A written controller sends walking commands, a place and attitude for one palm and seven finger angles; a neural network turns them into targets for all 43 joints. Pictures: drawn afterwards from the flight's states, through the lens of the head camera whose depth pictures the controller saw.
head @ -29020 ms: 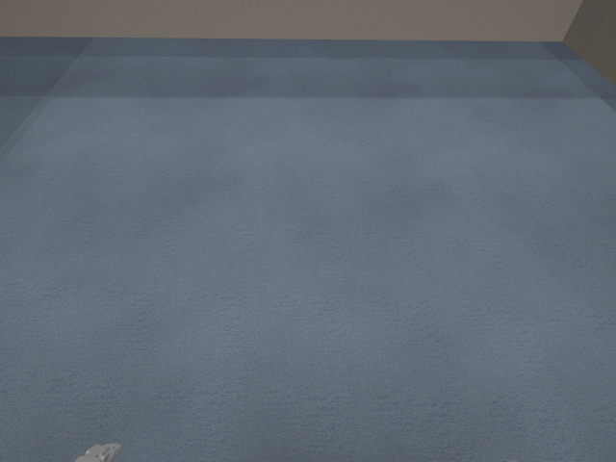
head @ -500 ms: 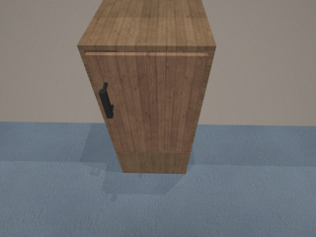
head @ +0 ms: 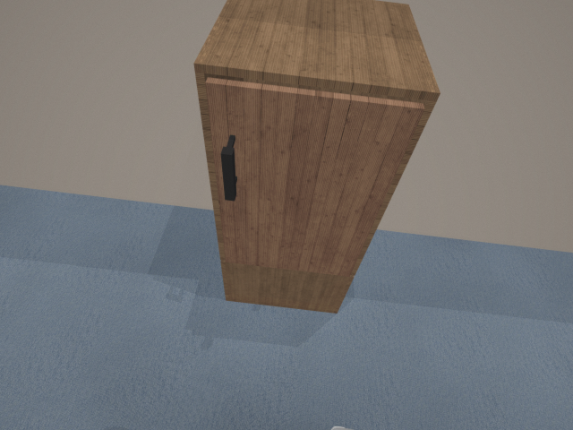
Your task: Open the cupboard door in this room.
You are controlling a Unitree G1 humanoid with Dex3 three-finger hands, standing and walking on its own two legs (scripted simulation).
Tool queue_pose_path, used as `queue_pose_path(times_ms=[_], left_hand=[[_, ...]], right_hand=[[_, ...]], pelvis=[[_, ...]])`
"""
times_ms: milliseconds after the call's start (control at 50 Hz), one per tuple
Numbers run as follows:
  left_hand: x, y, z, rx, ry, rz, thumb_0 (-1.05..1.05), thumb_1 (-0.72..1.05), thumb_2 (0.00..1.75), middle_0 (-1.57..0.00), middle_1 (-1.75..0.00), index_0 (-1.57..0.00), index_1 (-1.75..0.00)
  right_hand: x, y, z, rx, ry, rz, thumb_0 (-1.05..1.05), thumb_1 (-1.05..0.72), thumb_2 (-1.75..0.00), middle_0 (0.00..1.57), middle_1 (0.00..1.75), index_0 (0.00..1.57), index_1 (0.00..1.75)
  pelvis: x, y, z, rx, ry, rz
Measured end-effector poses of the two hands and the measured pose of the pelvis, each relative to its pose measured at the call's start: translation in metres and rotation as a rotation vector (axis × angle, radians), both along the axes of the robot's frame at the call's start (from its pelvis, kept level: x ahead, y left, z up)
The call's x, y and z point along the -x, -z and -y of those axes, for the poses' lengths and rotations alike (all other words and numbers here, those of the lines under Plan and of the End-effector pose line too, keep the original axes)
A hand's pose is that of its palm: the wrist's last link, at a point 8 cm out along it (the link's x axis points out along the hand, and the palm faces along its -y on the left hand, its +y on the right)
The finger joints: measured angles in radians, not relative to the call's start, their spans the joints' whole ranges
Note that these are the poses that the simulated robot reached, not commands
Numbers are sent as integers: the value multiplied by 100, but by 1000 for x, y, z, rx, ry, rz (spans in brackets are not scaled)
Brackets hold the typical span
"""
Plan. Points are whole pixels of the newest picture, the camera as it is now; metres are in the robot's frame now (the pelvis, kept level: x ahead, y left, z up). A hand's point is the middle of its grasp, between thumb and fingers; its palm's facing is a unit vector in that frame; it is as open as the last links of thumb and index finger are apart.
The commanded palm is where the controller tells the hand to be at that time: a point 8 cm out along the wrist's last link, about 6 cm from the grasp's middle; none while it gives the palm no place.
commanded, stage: come to a stop and stand still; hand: left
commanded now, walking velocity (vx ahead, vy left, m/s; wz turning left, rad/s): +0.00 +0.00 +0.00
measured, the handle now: (231, 168) +0.58 +0.16 -0.03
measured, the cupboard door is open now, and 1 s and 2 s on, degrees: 0 0 0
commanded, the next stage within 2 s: look again from close up in 0.94 s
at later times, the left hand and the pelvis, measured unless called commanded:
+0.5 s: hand out of the picture +0.00 +0.17 -0.17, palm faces -0.02 -0.97 -0.23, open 7.3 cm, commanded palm none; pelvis -0.02 -0.01 +0.00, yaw -1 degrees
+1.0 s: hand out of the picture +0.01 +0.15 -0.17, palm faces -0.02 -0.98 -0.19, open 7.4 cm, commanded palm none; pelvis -0.01 -0.02 +0.00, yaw -2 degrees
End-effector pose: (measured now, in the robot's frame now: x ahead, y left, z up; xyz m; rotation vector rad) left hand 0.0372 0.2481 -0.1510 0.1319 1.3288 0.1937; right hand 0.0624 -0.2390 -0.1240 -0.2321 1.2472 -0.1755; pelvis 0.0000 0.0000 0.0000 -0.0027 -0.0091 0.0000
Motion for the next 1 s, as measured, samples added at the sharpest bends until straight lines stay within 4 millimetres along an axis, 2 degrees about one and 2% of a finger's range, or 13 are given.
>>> queue_pose_path(times_ms=[100, 260, 380, 460, 620, 780, 1000], left_hand=[[30, -8, -2, -5, -4, -59, 0, 91, 90, -20, -30, -19, -30], [57, -15, 20, -20, 44, -117, 0, 91, 90, -20, -30, -19, -30], [54, -15, 33, -22, 67, -44, 0, 91, 90, -20, -30, -20, -30], [47, -16, 34, -28, 80, -8, 1, 92, 90, -20, -30, -20, -30], [33, -15, 38, -21, 102, 31, 0, 92, 90, -20, -30, -20, -30], [29, -12, 42, -4, 99, 19, 0, 92, 90, -20, -30, -20, -30], [32, -7, 45, 17, 86, -22, 0, 91, 90, -20, -30, -20, -30]], right_hand=[[12, 4, -16, -36, 14, -21, 1, -92, -90, 20, 30, 20, 30], [42, 23, -11, -92, 79, -49, 1, -94, -90, 20, 30, 20, 30], [66, 30, -7, -113, 49, -53, 1, -93, -90, 20, 30, 20, 30], [79, 30, -7, -122, 49, -64, 1, -93, -90, 20, 30, 20, 30], [96, 26, -3, -120, 59, -101, 1, -92, -90, 20, 30, 20, 30], [97, 20, 4, -96, 64, -127, 1, -91, -90, 20, 30, 20, 30], [68, 16, 10, -70, 52, -96, 1, -91, -90, 20, 30, 20, 30]], pelvis=[[2, -5, -5, -8, 11, -9], [10, -3, 0, -14, 26, 3], [20, 2, 5, -11, 24, 7], [23, 2, 10, -16, 24, 14], [26, 1, 19, -16, 27, 7], [21, -1, 23, -13, 29, -1], [10, -2, 23, -11, 33, -4]])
